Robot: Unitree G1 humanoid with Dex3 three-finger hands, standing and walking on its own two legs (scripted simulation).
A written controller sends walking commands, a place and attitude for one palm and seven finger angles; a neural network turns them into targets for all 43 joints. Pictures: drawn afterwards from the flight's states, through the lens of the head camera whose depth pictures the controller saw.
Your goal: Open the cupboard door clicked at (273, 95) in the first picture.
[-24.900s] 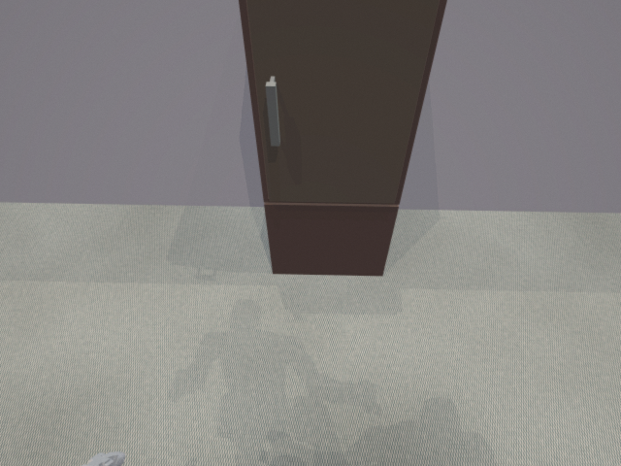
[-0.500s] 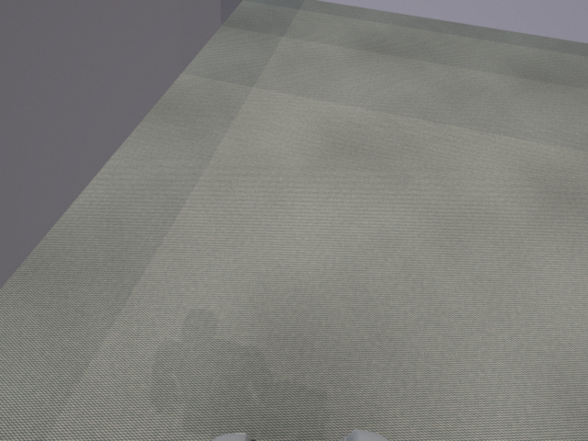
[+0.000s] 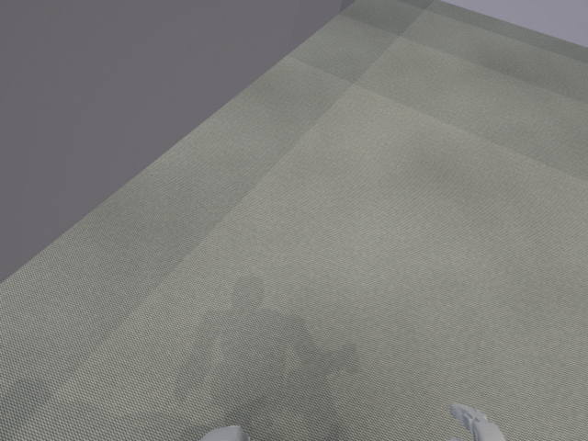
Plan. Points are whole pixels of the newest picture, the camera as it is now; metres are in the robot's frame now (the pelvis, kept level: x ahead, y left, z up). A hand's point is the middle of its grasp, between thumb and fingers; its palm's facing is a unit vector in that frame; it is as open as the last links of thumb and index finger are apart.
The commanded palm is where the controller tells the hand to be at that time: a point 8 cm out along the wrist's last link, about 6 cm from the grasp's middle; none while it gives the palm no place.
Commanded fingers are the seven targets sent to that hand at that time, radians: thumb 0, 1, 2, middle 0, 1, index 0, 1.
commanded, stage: turn to face it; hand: left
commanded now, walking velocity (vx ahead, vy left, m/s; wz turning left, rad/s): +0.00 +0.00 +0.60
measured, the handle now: out of the picture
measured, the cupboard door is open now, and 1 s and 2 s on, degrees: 45 45 45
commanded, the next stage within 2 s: none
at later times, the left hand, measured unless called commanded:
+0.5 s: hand out of the picture +0.07 +0.15 -0.13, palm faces +0.28 -0.92 -0.28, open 7.4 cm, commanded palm none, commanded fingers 0.00 0.90 0.90 -0.20 -0.30 -0.20 -0.30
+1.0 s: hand out of the picture +0.04 +0.16 -0.14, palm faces +0.57 -0.76 -0.32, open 7.4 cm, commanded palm none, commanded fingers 0.00 0.90 0.90 -0.20 -0.30 -0.20 -0.30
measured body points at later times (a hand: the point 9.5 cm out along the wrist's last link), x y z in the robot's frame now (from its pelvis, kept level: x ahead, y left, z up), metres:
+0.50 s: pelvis +0.05 -0.07 +0.02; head +0.11 -0.07 +0.46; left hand +0.06 +0.19 -0.11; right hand +0.21 -0.30 -0.13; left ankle -0.02 +0.06 -0.65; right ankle +0.06 -0.17 -0.72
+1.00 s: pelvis +0.08 -0.09 +0.00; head +0.13 -0.07 +0.45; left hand +0.01 +0.20 -0.12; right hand +0.30 -0.25 -0.14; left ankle +0.01 +0.04 -0.72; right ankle +0.16 -0.19 -0.73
